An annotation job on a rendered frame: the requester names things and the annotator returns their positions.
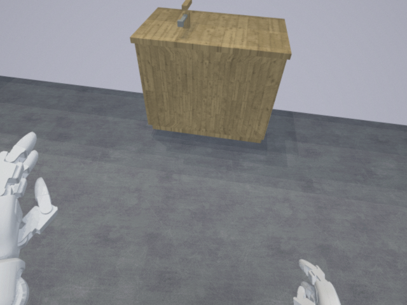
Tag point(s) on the tap lever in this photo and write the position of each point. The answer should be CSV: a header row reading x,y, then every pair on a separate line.
x,y
180,23

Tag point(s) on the left robot forearm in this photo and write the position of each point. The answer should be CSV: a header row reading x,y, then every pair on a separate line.
x,y
14,289

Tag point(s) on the robot left hand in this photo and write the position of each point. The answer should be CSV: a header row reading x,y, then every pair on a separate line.
x,y
14,169

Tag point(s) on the counter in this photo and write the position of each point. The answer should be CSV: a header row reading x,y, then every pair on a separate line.
x,y
216,76

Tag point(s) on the robot right hand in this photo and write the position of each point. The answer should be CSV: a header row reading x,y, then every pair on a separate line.
x,y
323,292

